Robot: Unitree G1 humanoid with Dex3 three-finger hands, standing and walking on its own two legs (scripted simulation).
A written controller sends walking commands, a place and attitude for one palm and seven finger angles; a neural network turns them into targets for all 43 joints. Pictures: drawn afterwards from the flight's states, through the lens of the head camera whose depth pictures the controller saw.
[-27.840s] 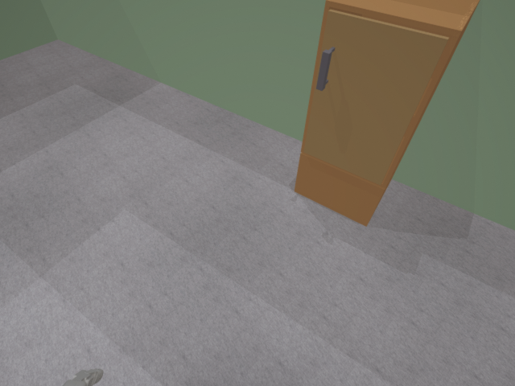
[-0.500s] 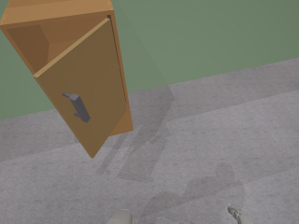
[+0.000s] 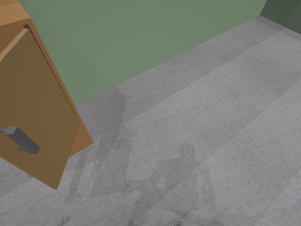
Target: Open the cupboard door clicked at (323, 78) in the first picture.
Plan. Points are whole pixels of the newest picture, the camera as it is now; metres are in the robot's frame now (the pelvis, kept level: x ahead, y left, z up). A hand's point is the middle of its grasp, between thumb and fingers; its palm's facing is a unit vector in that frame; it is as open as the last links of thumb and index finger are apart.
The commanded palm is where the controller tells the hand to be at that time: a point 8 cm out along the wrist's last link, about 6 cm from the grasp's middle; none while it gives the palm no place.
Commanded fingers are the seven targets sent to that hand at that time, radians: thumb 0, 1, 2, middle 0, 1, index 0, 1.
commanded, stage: walk to a spot facing it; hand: left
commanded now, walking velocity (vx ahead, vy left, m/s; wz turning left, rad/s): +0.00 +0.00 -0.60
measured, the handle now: (17, 140) +0.33 +0.42 -0.04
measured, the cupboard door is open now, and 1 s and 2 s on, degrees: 48 48 48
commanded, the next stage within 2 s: turn to face it in 1.74 s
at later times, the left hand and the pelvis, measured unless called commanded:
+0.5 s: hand (104, 204) +0.19 +0.16 -0.16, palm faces -0.28 -0.95 -0.16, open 7.4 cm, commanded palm none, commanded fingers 0.00 0.90 0.90 -0.20 -0.30 -0.20 -0.30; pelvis +0.05 +0.00 +0.01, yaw -17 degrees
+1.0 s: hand (158, 166) +0.32 -0.01 -0.16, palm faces -0.51 -0.84 -0.20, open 7.3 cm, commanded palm none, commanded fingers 0.00 0.90 0.90 -0.20 -0.30 -0.20 -0.30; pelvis +0.18 -0.14 +0.01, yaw -33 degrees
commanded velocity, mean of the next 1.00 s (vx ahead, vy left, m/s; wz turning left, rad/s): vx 0.26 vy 0.00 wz -0.51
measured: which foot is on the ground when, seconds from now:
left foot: down 0.00-0.04, up 0.06-0.32, down 0.34-0.74, up 0.76-1.00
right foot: up 0.00-0.02, down 0.04-0.34, up 0.36-0.72, down 0.74-1.00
